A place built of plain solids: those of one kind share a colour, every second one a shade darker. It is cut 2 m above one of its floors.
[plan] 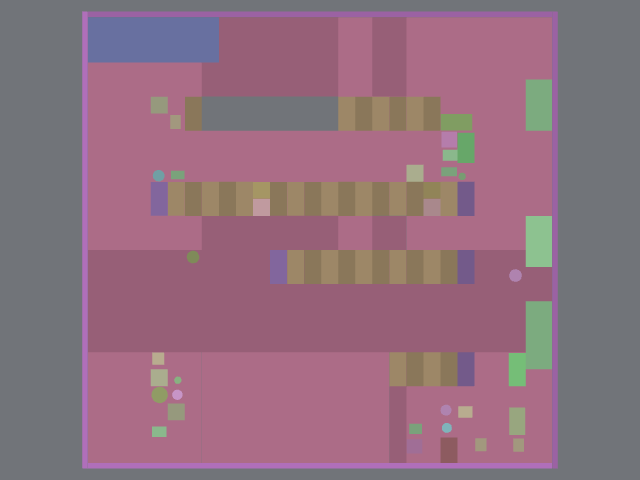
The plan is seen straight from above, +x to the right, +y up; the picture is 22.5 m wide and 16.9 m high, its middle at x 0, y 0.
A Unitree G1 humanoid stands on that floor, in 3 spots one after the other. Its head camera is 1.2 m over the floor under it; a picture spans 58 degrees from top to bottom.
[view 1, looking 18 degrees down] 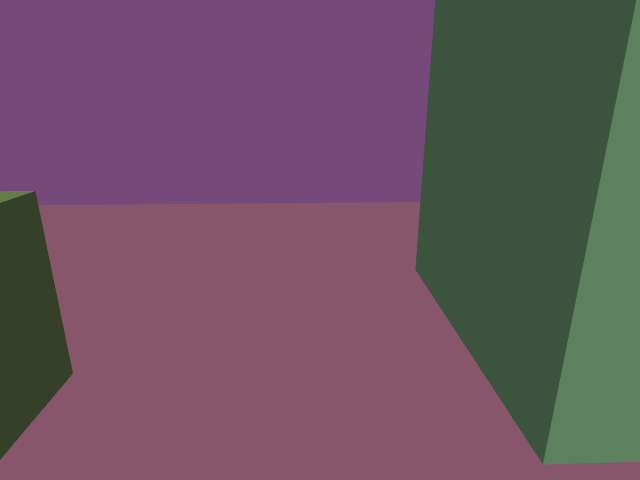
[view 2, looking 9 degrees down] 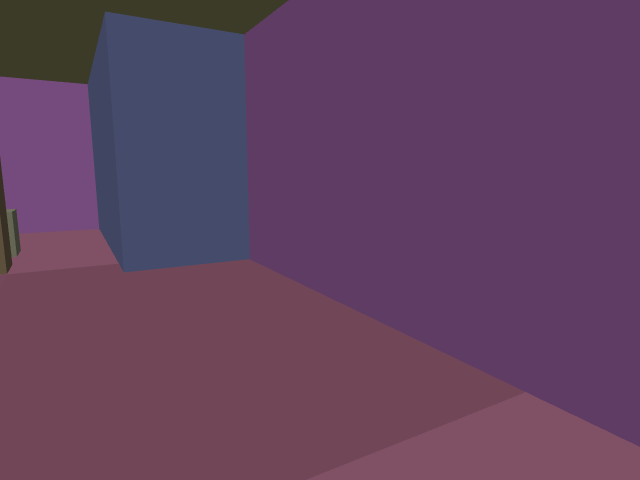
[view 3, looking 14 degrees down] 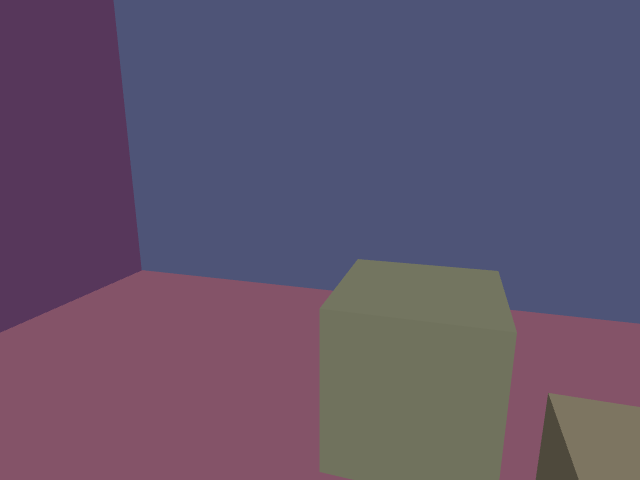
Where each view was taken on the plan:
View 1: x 6.43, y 2.69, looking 88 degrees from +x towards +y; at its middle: floor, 3.88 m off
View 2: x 2.00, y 5.75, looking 150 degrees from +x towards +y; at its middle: wall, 4.25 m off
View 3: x -5.57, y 3.19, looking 107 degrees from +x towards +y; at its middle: annex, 3.30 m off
